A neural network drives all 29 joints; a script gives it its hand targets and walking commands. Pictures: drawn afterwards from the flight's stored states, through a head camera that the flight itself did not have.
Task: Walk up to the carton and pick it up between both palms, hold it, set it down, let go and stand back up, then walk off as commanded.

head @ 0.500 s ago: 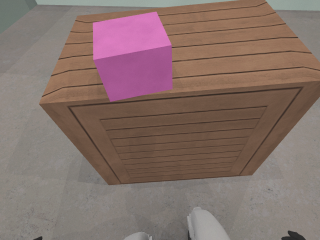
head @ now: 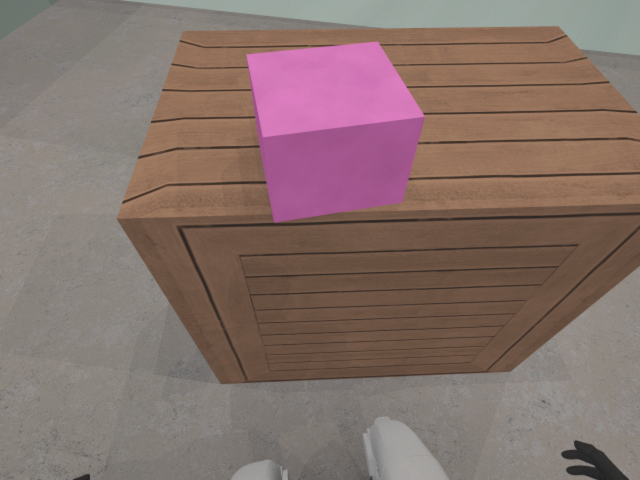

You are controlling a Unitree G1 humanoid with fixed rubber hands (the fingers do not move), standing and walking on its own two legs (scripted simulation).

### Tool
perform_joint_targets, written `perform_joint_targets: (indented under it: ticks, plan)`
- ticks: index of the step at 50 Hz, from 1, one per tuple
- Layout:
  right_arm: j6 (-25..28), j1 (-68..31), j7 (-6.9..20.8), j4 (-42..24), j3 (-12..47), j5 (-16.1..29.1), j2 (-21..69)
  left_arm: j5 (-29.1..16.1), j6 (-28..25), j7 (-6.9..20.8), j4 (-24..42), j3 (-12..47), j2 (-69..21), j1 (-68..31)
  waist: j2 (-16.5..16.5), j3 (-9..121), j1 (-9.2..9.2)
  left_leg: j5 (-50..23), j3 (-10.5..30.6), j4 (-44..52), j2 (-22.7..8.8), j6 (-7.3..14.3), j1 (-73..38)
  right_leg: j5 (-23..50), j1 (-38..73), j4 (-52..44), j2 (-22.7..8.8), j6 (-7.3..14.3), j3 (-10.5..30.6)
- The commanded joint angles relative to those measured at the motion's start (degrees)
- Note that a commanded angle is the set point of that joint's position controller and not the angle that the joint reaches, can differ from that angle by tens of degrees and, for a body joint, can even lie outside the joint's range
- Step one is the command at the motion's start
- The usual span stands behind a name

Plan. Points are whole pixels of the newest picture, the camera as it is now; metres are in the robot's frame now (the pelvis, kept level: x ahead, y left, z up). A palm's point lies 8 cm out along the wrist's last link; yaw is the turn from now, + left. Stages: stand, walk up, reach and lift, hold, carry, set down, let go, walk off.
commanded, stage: walk up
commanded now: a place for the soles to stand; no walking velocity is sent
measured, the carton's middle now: (326, 130) +0.54 -0.02 +0.12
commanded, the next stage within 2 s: none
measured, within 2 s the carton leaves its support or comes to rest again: neither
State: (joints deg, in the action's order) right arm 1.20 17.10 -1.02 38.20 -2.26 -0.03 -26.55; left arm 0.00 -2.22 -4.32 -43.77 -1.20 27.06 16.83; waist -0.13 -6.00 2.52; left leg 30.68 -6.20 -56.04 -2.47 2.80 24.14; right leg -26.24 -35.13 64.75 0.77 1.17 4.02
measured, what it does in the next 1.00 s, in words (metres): steps on the spot: right foot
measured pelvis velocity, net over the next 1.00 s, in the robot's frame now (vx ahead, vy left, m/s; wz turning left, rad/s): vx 0.00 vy -0.03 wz -0.04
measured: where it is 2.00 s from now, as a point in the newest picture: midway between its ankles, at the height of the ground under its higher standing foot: outside the picture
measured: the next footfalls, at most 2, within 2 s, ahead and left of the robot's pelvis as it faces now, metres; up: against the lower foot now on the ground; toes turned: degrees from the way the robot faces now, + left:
right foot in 0.10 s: +0.10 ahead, -0.17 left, +0.00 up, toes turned +1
left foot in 1.70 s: +0.18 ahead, +0.10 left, +0.00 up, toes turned +0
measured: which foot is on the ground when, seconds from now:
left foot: down 0.00-1.00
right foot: up 0.00-0.08, down 0.10-1.00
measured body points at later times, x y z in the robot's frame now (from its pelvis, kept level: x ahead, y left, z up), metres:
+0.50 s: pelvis +0.01 -0.02 +0.00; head +0.04 -0.03 +0.45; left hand +0.13 +0.31 -0.08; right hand +0.13 -0.36 -0.08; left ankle +0.01 +0.09 -0.68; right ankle +0.06 -0.16 -0.68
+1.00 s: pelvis +0.00 -0.03 +0.00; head +0.01 -0.04 +0.45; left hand +0.12 +0.30 -0.08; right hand +0.10 -0.37 -0.08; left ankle +0.01 +0.09 -0.68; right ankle +0.06 -0.17 -0.68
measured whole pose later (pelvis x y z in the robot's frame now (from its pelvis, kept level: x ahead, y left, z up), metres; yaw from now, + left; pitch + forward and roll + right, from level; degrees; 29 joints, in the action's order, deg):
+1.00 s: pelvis +0.00 -0.03 +0.00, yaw -2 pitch -3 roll +0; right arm 0.9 11.5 0.0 41.8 -2.3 0.0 -26.5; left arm 0.0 -3.5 -2.8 -43.8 -1.2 27.0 16.0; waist 0.9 -4.6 2.0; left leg 28.7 -4.3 -55.1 -4.5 0.8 23.4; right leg -22.1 -28.2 53.3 1.0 -0.8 3.0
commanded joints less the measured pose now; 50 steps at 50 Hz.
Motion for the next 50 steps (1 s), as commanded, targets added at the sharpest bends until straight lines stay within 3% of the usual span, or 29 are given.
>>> perform_joint_targets:
  ticks: [1, 4, 6, 7, 8, 9, 11, 13, 15, 16, 19, 20, 22, 25, 27, 28, 30, 31, 35, 36, 37, 38, 39, 42, 43, 45, 46, 48, 50]
  plan:
    - [1.69, -0.03, -1.07, -0.76, -6.21, -1.42, -13.43, -0.41, -0.76, 0.78, 1.66, -3.38, 9.9, -3.09, 12.63, 5.7, 0.6, -39.73, 18.64, 20.56, -17.25, 3.3, -17.39, 0.98, -7.48, -4.44, -3.06, 1.52, -3.94]
    - [0.69, -4.56, -0.4, -0.59, -5.69, -0.91, -13.56, -0.24, -2.15, 0.97, 0.87, -3.96, 10.12, -1.03, 11.6, 9.13, -1.56, -39.16, 9.63, 13.41, -14.26, 5.49, -11.62, 5.16, 6.54, -19.16, -2.46, 2.2, -8.1]
    - [0.33, -6.68, -0.19, -1.28, -4.83, -0.82, -10.54, 0.1, -2.89, 0.75, -0.18, -4.85, 11.55, 4.23, 4.36, 8.47, -4.67, -34.04, 4.91, -0.66, -8.69, 2.42, -3.01, 16.88, 17.48, -27.36, -0.11, 3.65, -3.28]
    - [0.42, -2.76, -0.29, -2.01, -4.05, 0.44, -8.28, 1.27, -3.05, 0.22, -0.46, -6.35, 16.78, 7.78, -9.36, 14.47, -5.18, -25.36, 5.65, -12.87, -5.79, -0.53, 7.35, 27.43, 27.36, -28.36, -8.51, 8.58, 16.86]
    - [-0.03, -3.18, 0.0, -2.98, -2.97, 0.91, -6.78, 0.41, -2.93, 0.21, 0.44, -6.79, 19.01, 4.83, -11.95, 14.62, -4.52, 0.18, 6.94, -12.92, 0.36, -2.85, 12.09, 33.69, 27.88, -33.38, -18.86, 16.75, 36.51]
    - [-0.77, -4.84, -0.38, -2.69, -3.29, 0.07, -10.06, 0.6, -2.48, 0.2, 1.1, -5.76, 19.51, 1.85, -7.51, 13.36, -3.29, 13.88, 9.65, -10.13, 0.64, -3.04, 11.33, 27.52, 25.08, -34.31, -19.91, 19.19, 40.85]
    - [-0.28, -5.99, 0.33, -0.88, -4.87, -0.01, -11.11, 0.97, -2.22, -0.05, 1.47, -4.93, 16.94, -0.13, -2.89, 10.29, -2.24, 9.96, 9.59, -0.02, -0.31, -2.16, 5.81, 25.72, 20.02, -30.69, -15.23, 16.13, 32.11]
    - [0.69, -1.38, 0.38, 1.67, -5.11, -0.26, -10.4, 0.56, -1.62, 0.28, 2.78, -3.47, 13.29, -5.78, -6.98, 7.44, 1.57, -3.5, 11.19, 12.14, -1.56, 0.45, -6.52, 23.95, 4.93, -24.58, -9.55, 11.54, 22.35]
    - [2.18, 1.43, 0.14, 2.91, -6.13, -0.68, -15.31, 0.01, -1.55, 1.06, 2.83, -2.33, 8.42, -8.31, 5.62, 9.76, 3.79, -8.3, 26.23, 29.08, -15.11, 4.51, -17.48, 18.66, -5.53, -6.17, 0.07, 1.91, 2.99]
    - [2.34, -0.98, 0.16, 2.84, -6.09, -0.95, -17.24, -0.25, -1.31, 0.77, 1.62, -2.91, 8.87, -7.32, 7.97, 7.14, 1.94, -19.92, 32.64, 29.93, -22.6, 7.93, -15.04, -6.44, -7.16, -5.32, 1.01, 0.81, -1.04]
    - [2.32, -3.97, 0.06, 3.7, -5.1, -0.61, -14.05, -0.21, -1.85, 1.2, 1.37, -3.44, 10.62, -5.69, 7.76, 2.89, 0.26, -40.11, 22.48, 21.85, -19.39, 7.61, -14.53, -5.5, -2.18, -9.86, -2.38, 1.04, -2.79]
    - [2.05, -6.43, 0.07, 1.72, -5.17, -0.33, -13.55, -0.24, -2.51, 1.22, 0.72, -3.18, 10.73, -1.99, 7.33, 6.31, -2.27, -40.8, 16.07, 17.61, -16.2, 6.22, -12.36, 10.44, 4.54, -16.74, -2.7, 1.36, -3.85]
    - [1.13, -9.36, 0.24, -0.18, -4.31, -0.29, -10.79, 0.03, -3.55, 1.39, -0.62, -4.08, 12.93, 3.3, -1.02, 13.55, -3.99, -30.57, 5.46, 5.61, -6.56, 0.62, -0.73, 34.21, 21.75, -20.76, -4.84, 5.06, 5.76]
    - [-0.34, -9.45, 0.32, -0.8, -3.58, 0.46, -8.73, 0.77, -3.05, 0.69, 0.36, -4.51, 16.49, 0.93, -7.28, 11.34, -3.42, 8.31, 8.07, 0.16, 0.38, -0.76, 5.23, 27.06, 18.59, -29.54, -16.38, 17.09, 33.2]
    - [0.32, -6.75, 0.66, 2.19, -3.83, -0.08, -9.65, 1.14, -2.44, 0.89, 1.0, -3.8, 15.77, -4.51, -5.76, 5.62, -0.26, 1.46, 8.94, 9.59, -0.38, -0.34, -2.13, 17.72, 7.75, -29.05, -12.96, 13.97, 27.54]
    - [1.07, -3.7, 0.79, 3.32, -4.83, -0.98, -10.83, 0.93, -1.94, 1.03, 1.89, -3.02, 13.07, -6.88, -3.28, 6.99, 2.05, -0.2, 12.96, 18.47, -3.76, 1.47, -9.46, 16.92, 2.44, -23.88, -8.1, 8.39, 18.62]
    - [2.14, -2.18, 0.54, 3.77, -5.41, -1.19, -16.07, 0.13, -1.59, 1.08, 1.36, -2.52, 8.51, -8.62, 11.45, 2.03, 2.61, -3.87, 30.52, 35.63, -19.87, 5.88, -10.87, 0.46, -7.93, -8.14, 2.25, 1.4, -0.36]
    - [2.03, -3.78, 0.59, 4.15, -6.04, -1.9, -16.21, 0.35, -1.36, 0.95, 1.1, -3.66, 11.85, -8.59, 8.52, 0.96, 2.07, -6.45, 32.5, 34.05, -23.5, 8.24, -10.5, -6.76, -9.04, -4.56, -1.31, 0.68, -0.71]
    - [1.72, -12.31, 0.6, 2.13, -4.89, -1.59, -13.91, 0.08, -2.47, 2.47, -1.27, -3.81, 9.62, 0.2, 8.09, 5.08, -4.73, -12.71, 14.64, 23.62, -16.11, 7.54, -0.64, 2.74, 12.89, -19.28, -1.1, 2.29, -6.22]
    - [1.0, -13.6, 0.94, 1.95, -3.68, -1.31, -12.23, 0.57, -2.98, 2.42, -2.68, -4.58, 11.11, 3.55, 5.67, 4.69, -5.56, -12.8, 10.41, 17.57, -12.15, 5.12, 5.12, 8.42, 18.87, -23.25, -0.3, 2.58, -1.88]
    - [0.68, -12.32, 0.8, 1.27, -3.09, -0.51, -9.68, 0.59, -3.24, 2.08, -1.68, -5.49, 13.54, 3.34, -4.26, 6.74, -4.93, -10.82, 5.55, 5.87, -5.79, 1.39, 8.32, 13.6, 20.73, -28.61, -5.87, 5.54, 13.05]
    - [-0.39, -11.1, 0.72, 0.62, -3.36, 0.04, -8.2, 1.31, -3.32, 1.74, -2.45, -5.49, 16.82, 4.53, -10.29, 9.18, -4.34, 4.57, 6.29, 1.02, -0.12, -0.99, 8.39, 8.75, 20.38, -35.46, -12.63, 10.9, 30.75]
    - [-0.46, -10.47, 0.61, 1.36, -3.74, 0.43, -10.52, 1.49, -3.1, 1.89, -0.76, -4.98, 16.16, 0.42, -10.74, 7.73, -3.76, 11.9, 8.35, 2.93, 0.35, -0.48, 6.16, 1.01, 15.46, -38.64, -15.59, 14.42, 36.97]
    - [0.42, -6.44, 1.17, 4.58, -4.19, -0.36, -10.6, 1.53, -2.08, 1.52, 0.71, -3.82, 13.99, -6.93, -4.75, 2.08, 0.12, 3.61, 10.18, 13.95, -1.45, 0.39, -2.84, -4.9, 2.65, -35.24, -9.85, 9.64, 25.01]
    - [0.83, -3.92, 1.42, 5.45, -4.27, -0.76, -11.34, 1.14, -2.01, 1.72, 1.25, -3.27, 12.0, -8.6, -3.54, 2.37, 1.72, 5.57, 13.33, 20.28, -4.56, 1.59, -6.91, -3.99, -0.63, -29.86, -6.03, 6.28, 17.94]
    - [1.75, -4.42, 1.03, 6.06, -5.56, -1.67, -16.26, 0.55, -1.79, 1.89, 0.66, -2.96, 8.97, -7.35, 10.98, 1.61, 1.69, 11.72, 26.23, 34.44, -15.7, 6.82, -9.19, 3.44, -4.98, -13.34, 1.76, 1.63, 0.58]
    - [1.63, -6.71, 0.86, 4.83, -5.44, -2.02, -16.48, 0.41, -1.67, 1.82, 0.95, -3.38, 10.41, -7.76, 8.81, 0.03, 0.82, 6.07, 30.44, 35.96, -20.9, 8.9, -7.37, -2.05, -6.95, -7.85, 0.52, 0.93, -2.21]
    - [1.66, -12.21, 1.03, 2.84, -5.0, -1.85, -15.45, 0.49, -2.06, 2.32, -0.69, -3.93, 10.56, -2.37, 8.67, -0.06, -2.75, 5.51, 23.88, 32.47, -20.03, 10.77, 1.03, -1.48, 3.7, -9.0, -1.93, 0.87, -4.15]
    - [1.1, -13.85, 1.18, 2.71, -3.98, -1.58, -12.52, 0.48, -2.87, 2.58, -2.26, -4.37, 10.46, 2.49, 5.53, 4.15, -5.37, -6.29, 12.42, 21.71, -13.67, 5.41, 4.61, 4.87, 15.88, -20.59, -0.51, 2.79, -3.33]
